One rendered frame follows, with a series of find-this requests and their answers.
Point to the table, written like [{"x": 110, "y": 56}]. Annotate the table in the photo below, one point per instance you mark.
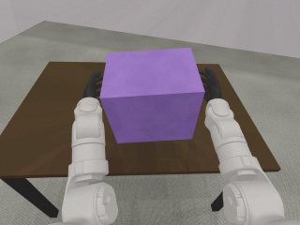
[{"x": 37, "y": 141}]

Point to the robot right upper arm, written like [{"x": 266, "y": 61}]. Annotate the robot right upper arm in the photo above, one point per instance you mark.
[{"x": 254, "y": 202}]

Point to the left robot forearm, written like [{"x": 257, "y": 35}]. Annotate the left robot forearm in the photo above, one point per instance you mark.
[{"x": 88, "y": 163}]

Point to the robot right hand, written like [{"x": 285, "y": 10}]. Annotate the robot right hand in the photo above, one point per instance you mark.
[{"x": 212, "y": 88}]

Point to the robot left hand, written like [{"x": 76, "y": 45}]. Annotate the robot left hand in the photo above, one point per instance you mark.
[{"x": 90, "y": 91}]

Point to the robot left upper arm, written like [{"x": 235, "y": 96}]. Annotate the robot left upper arm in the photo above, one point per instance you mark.
[{"x": 93, "y": 204}]

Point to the carton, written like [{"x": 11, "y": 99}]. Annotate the carton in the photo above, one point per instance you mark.
[{"x": 152, "y": 96}]

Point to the right robot forearm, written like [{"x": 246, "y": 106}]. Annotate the right robot forearm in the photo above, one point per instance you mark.
[{"x": 235, "y": 160}]

